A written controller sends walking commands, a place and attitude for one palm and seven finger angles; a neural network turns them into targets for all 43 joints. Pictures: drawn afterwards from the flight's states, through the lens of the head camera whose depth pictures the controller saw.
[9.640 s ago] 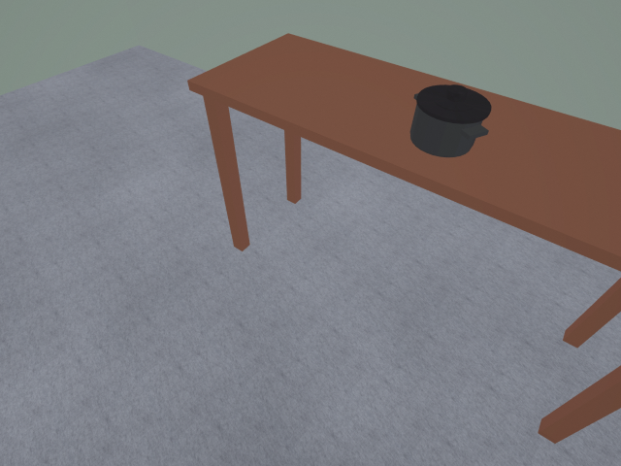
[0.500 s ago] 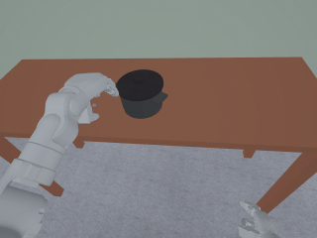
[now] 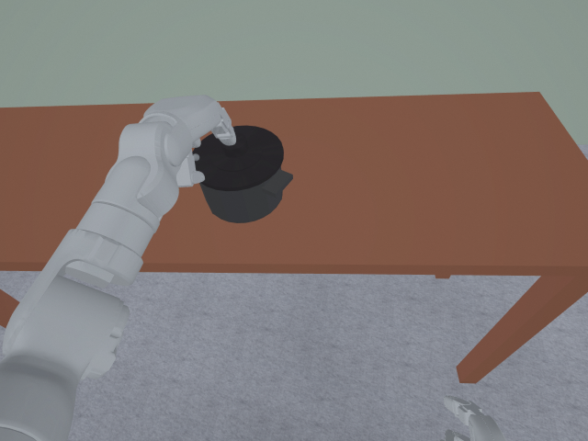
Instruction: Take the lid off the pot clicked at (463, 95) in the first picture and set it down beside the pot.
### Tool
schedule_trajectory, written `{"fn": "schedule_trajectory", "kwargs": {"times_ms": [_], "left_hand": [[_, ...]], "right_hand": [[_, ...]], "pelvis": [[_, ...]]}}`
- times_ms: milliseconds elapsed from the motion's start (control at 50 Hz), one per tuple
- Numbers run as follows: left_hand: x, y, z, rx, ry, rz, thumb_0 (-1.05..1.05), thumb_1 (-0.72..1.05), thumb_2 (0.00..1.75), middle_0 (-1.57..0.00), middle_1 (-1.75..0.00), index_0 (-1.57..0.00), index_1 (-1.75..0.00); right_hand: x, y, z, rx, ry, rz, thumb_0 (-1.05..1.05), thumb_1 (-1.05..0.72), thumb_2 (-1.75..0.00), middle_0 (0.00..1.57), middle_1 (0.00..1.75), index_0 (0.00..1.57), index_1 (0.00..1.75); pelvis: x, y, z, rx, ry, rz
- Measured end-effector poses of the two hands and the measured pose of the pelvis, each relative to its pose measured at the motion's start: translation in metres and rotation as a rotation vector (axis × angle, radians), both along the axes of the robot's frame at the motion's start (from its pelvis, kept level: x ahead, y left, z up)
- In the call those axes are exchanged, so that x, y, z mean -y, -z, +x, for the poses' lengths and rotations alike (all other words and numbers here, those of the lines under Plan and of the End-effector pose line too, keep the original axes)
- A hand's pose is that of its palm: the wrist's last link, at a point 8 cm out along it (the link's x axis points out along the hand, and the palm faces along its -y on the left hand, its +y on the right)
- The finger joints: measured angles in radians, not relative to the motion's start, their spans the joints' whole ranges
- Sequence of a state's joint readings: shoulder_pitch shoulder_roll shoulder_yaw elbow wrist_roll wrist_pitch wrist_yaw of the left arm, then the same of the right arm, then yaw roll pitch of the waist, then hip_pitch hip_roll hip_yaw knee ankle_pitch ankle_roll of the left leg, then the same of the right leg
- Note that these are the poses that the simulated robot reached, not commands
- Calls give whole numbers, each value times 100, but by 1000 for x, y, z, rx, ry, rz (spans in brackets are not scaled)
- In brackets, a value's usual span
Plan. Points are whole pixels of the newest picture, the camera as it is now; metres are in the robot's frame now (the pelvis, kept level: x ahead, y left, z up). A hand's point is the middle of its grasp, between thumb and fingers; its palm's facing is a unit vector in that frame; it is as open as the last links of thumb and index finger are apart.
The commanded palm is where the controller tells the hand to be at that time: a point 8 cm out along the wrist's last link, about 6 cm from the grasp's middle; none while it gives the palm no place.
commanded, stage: move the open hand above the knob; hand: left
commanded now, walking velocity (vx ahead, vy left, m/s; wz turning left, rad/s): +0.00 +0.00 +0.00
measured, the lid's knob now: (234, 145) +0.55 +0.11 +0.10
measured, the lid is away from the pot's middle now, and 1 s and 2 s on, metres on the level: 0.00 0.00 0.00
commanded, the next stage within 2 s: lower the open fingers around the knob in 1.14 s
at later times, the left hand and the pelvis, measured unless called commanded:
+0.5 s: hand (232, 123) +0.52 +0.10 +0.16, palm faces -0.33 -0.07 -0.94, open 10.2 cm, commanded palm +0.52 +0.11 +0.23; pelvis +0.01 +0.01 +0.00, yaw -2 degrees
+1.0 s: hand (222, 124) +0.51 +0.11 +0.17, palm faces -0.32 -0.06 -0.94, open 10.2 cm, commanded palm +0.52 +0.12 +0.23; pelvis +0.01 +0.01 +0.00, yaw -2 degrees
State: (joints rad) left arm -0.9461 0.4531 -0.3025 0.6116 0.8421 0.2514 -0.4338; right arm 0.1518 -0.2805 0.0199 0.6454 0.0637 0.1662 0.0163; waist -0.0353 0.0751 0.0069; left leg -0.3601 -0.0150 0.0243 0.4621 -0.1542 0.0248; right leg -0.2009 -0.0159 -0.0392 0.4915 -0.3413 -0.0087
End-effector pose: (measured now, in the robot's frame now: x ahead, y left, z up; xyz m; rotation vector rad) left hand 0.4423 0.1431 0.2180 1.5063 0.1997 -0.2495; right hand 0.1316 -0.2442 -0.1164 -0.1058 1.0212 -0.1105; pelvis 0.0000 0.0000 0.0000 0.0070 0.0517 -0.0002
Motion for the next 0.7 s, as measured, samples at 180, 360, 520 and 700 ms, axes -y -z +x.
{"fn": "schedule_trajectory", "kwargs": {"times_ms": [180,360,520,700], "left_hand": [[16,2,29,-28,-7,13,0,-35,152,-84,-8,-85,-9],[34,-8,58,-20,-14,7,0,-35,152,-84,-8,-85,-9],[42,-2,74,-54,-21,-13,0,-35,152,-84,-8,-85,-9],[28,-2,81,-59,-49,0,0,-35,152,-84,-8,-85,-9]], "right_hand": [[10,6,-33,-90,66,-21,1,-90,-90,20,30,20,30],[15,10,-72,-170,142,-42,0,-90,-90,20,30,20,30],[18,12,-105,-243,199,-49,0,-90,-90,20,30,20,30],[19,8,-113,-256,228,-57,0,-90,-90,20,30,20,30]], "pelvis": [[-3,0,5,-29,10,0],[-5,0,8,-67,24,0],[-5,0,14,-94,41,0],[-5,-1,18,-101,48,-2]]}}
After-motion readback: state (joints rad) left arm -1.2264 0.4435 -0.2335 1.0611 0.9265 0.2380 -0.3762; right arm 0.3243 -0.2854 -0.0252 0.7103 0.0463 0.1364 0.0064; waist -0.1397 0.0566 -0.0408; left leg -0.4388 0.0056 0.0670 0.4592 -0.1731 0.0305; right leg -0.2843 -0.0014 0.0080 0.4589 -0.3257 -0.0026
